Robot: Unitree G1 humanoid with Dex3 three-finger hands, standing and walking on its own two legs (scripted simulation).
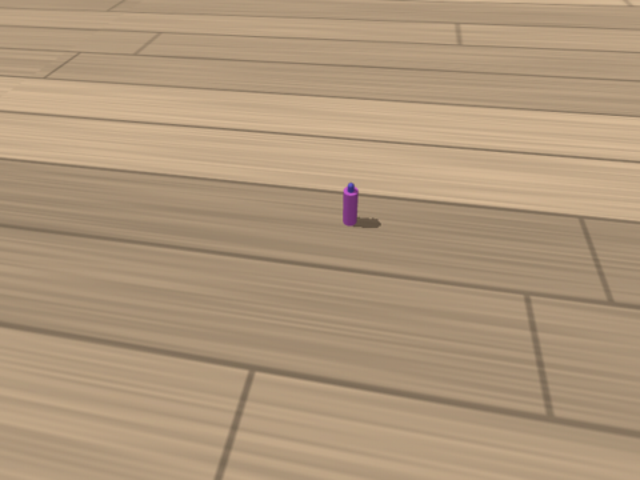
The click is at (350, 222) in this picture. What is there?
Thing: necked bottle
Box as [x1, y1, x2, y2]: [343, 183, 357, 225]
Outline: 349,183 348,186 343,190 343,222 347,225 352,225 356,221 357,189 353,186 352,183
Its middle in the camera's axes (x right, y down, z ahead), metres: +0.13 -0.15 +1.68
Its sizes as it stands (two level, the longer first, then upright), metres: 0.062 0.062 0.219
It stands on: the floor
